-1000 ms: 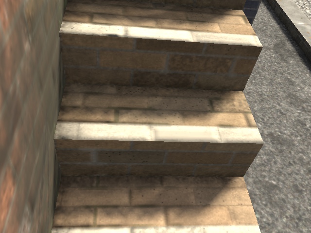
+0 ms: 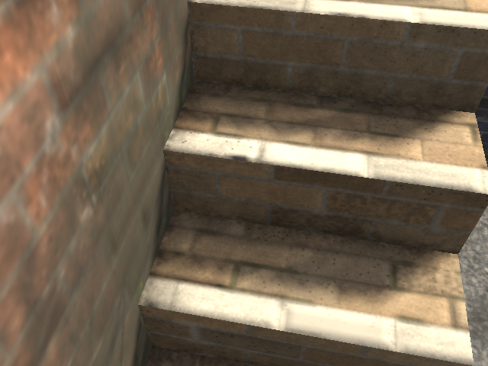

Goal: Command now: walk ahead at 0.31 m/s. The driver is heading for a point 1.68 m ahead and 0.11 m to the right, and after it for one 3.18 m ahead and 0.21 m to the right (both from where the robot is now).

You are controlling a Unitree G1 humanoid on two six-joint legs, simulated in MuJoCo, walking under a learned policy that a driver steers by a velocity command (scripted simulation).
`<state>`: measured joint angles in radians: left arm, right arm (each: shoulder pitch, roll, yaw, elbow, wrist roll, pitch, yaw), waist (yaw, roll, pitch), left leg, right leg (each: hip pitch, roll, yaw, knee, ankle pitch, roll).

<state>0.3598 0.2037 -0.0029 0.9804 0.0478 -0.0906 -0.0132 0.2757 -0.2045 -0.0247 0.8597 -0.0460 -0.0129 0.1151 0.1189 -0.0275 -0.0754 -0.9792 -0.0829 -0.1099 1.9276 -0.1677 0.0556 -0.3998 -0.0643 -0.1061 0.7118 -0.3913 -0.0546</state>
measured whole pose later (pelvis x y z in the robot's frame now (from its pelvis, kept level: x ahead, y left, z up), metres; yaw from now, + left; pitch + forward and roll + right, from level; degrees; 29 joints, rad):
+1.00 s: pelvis +0.29 +0.00 +0.21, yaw -2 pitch +2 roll -1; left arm 0.17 0.20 -0.01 0.94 0.02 -0.09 -0.03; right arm 0.26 -0.18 0.02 0.82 -0.01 -0.03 0.16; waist -0.03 0.04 -0.02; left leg -0.69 0.04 -0.05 1.20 -0.10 -0.09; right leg -0.26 0.04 -0.16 0.52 -0.25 -0.10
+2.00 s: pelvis +0.28 +0.02 +0.19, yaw -1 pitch +3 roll +0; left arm 0.30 0.19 -0.02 1.03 0.00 -0.06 -0.07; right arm 0.23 -0.15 0.00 0.90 -0.02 -0.06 0.13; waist -0.01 -0.02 -0.05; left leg -0.43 -0.01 -0.05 0.69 -0.32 -0.01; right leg -0.36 0.00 -0.13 0.68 -0.38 -0.05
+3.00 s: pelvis +0.45 -0.03 +0.29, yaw -2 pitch +7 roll -3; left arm -0.02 0.17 -0.06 0.84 0.03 0.01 -0.03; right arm 0.49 -0.21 -0.02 1.13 -0.07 -0.10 0.16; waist -0.04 0.04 -0.16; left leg -0.41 0.07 -0.09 1.00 0.12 0.14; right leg -0.78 0.06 -0.14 1.28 -0.63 -0.11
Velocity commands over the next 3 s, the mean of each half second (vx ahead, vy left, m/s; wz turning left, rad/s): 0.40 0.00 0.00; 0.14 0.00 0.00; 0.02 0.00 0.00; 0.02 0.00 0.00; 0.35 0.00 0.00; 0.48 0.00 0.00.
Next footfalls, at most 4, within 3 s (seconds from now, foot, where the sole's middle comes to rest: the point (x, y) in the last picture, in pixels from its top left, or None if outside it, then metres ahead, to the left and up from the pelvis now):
0.14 left None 0.09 0.15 -0.76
0.58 right None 0.31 -0.07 -0.56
1.04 left None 0.34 0.14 -0.56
2.88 right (346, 309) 0.51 -0.11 -0.37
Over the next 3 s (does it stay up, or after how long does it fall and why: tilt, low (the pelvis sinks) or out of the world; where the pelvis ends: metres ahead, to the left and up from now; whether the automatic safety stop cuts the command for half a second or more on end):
stays up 0.45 -0.03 0.29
